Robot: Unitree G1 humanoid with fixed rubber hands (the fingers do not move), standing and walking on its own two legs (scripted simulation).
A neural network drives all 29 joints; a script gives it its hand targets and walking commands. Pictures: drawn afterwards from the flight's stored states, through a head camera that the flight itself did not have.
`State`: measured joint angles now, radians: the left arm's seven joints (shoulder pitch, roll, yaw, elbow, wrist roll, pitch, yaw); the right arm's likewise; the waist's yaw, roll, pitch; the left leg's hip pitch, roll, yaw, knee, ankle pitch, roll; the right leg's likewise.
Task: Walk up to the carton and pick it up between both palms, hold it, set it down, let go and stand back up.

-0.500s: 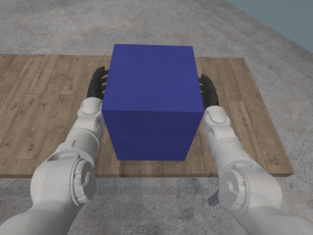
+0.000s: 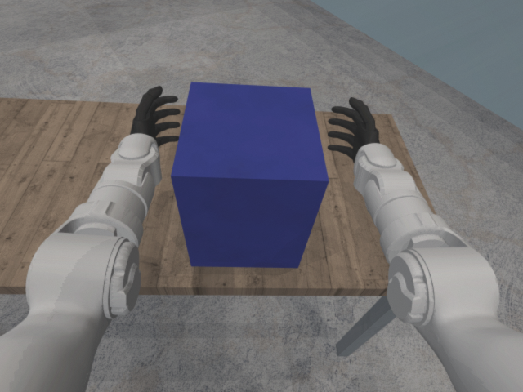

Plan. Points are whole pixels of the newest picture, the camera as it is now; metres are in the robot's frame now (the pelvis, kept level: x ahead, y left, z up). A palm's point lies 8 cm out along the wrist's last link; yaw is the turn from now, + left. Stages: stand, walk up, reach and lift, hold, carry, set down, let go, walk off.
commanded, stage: set down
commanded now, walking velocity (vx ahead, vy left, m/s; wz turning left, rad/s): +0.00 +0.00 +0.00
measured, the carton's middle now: (248, 181) +0.47 +0.02 +0.04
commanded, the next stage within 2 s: none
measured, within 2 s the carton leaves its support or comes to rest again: neither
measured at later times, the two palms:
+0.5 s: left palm (154, 174) +0.46 +0.18 +0.07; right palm (359, 190) +0.45 -0.17 +0.05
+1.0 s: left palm (135, 156) +0.49 +0.21 +0.09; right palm (354, 156) +0.49 -0.16 +0.09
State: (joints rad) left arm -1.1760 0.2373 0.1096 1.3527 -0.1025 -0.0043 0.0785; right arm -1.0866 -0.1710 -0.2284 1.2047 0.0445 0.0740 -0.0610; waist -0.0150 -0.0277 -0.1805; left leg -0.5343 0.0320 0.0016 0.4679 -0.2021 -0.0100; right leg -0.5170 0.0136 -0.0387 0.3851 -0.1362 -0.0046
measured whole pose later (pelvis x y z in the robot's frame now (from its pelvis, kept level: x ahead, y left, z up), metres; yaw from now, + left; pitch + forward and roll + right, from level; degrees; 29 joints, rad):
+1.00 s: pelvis +0.01 -0.01 -0.02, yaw +1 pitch +25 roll -2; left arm -1.12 0.30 -0.07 1.26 -0.30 -0.13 0.09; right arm -1.05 -0.25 -0.11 1.20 0.22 -0.12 -0.03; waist 0.00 -0.02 -0.24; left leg -0.79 0.04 -0.04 0.60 -0.25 -0.03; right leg -0.75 0.02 -0.08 0.50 -0.19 -0.02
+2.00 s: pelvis -0.02 -0.01 +0.00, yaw +1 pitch +9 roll -1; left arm -0.88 0.28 0.06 0.83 -0.22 0.23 0.05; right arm -0.84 -0.24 0.00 0.84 0.30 0.14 -0.14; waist 0.01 -0.01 -0.07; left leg -0.42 0.04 -0.01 0.43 -0.17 -0.03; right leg -0.41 0.02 -0.05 0.37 -0.12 -0.02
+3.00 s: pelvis +0.00 +0.00 +0.01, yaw +0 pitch -3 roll -1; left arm -0.07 0.21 -0.01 0.46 -0.18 -0.07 0.05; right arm -0.05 -0.15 0.00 0.50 0.21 -0.13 -0.03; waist 0.02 -0.02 0.03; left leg -0.15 0.02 0.02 0.42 -0.23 -0.01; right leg -0.16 0.01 -0.02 0.38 -0.18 -0.01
